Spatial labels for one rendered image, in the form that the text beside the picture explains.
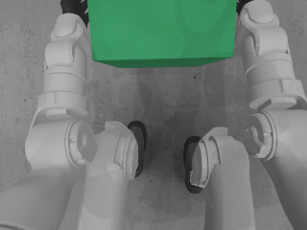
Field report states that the left robot thigh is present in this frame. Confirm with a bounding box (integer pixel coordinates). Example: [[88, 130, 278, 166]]
[[76, 129, 138, 230]]

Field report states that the robot left shin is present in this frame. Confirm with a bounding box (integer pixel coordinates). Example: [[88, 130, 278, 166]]
[[94, 121, 139, 169]]

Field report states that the left robot upper arm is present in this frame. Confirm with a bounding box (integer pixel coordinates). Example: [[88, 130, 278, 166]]
[[0, 119, 98, 230]]

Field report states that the robot left forearm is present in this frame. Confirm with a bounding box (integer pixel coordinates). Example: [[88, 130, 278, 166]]
[[25, 12, 92, 159]]

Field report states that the robot left hand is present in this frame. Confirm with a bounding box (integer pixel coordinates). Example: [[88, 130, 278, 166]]
[[60, 0, 89, 28]]

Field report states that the right robot upper arm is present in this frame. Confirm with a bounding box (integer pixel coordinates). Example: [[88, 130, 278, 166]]
[[243, 109, 307, 230]]

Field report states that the robot right forearm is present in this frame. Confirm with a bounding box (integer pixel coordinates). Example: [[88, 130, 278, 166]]
[[235, 0, 307, 112]]

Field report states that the robot right hand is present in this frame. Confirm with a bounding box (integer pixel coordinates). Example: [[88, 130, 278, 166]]
[[236, 0, 254, 16]]

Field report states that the carton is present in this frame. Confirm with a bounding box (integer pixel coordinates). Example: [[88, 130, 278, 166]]
[[87, 0, 237, 68]]

